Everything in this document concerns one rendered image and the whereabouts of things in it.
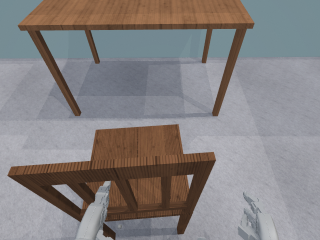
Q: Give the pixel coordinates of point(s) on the robot left hand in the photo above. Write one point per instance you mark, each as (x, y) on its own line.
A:
(95, 216)

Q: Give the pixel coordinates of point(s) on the chair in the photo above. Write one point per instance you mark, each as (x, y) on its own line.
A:
(147, 169)

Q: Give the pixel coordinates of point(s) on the robot right hand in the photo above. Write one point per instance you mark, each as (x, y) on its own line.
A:
(262, 224)

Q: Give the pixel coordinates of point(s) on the table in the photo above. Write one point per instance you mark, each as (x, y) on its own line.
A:
(87, 15)

